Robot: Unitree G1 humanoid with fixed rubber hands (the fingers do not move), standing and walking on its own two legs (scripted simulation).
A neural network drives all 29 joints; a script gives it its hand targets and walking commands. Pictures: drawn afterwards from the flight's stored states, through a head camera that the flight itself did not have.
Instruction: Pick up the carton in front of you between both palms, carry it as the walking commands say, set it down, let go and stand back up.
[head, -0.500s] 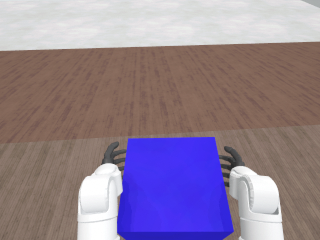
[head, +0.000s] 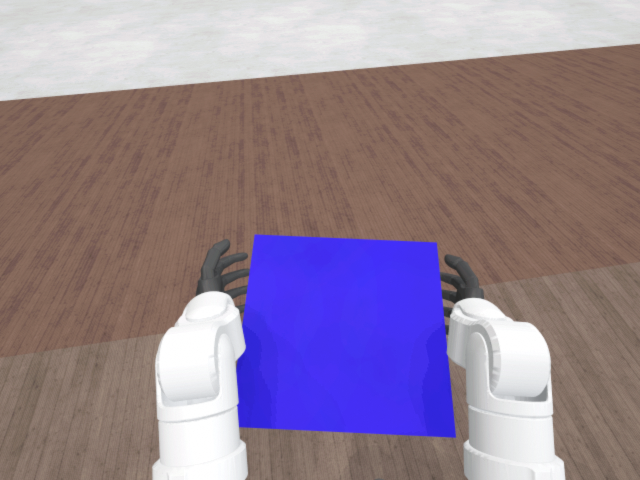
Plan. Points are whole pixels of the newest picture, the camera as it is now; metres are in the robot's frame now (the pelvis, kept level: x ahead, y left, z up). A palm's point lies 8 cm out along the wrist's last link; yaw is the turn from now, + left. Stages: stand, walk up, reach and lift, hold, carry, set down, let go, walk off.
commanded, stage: carry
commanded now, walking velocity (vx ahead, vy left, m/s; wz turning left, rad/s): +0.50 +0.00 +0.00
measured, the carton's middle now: (338, 347) +0.31 +0.00 -0.01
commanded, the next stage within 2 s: none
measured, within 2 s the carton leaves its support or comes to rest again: neither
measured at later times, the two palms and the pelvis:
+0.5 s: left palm (235, 132) +0.67 +0.16 +0.10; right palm (397, 138) +0.65 -0.12 +0.09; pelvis +0.36 +0.01 -0.01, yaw +0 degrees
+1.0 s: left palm (255, 31) +1.05 +0.15 +0.12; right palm (374, 37) +1.06 -0.13 +0.10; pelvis +0.68 -0.01 -0.02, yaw +2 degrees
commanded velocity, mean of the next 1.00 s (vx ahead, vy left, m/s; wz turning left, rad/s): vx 0.50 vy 0.00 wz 0.00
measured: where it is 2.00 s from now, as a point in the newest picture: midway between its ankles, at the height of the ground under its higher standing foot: (311, 234)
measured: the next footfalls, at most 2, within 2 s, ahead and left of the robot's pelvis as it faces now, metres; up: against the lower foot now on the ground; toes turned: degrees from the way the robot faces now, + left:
right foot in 0.04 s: +0.20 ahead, -0.09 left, +0.00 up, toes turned -11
left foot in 0.50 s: +0.52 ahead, +0.11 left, +0.00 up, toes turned +11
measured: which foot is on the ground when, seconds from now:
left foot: down 0.00-0.06, up 0.08-0.48, down 0.50-0.96, up 0.98-1.00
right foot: up 0.00-0.02, down 0.04-0.52, up 0.54-0.92, down 0.94-1.00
